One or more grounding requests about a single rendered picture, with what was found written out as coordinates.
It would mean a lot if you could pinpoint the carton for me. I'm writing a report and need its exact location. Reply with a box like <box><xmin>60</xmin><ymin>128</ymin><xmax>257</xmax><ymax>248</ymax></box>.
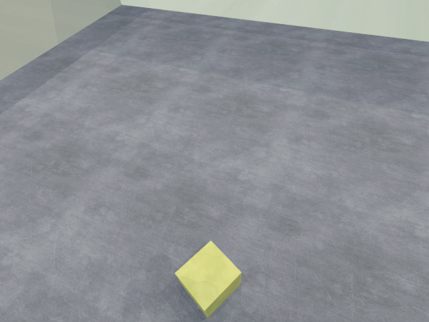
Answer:
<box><xmin>175</xmin><ymin>241</ymin><xmax>241</xmax><ymax>318</ymax></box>

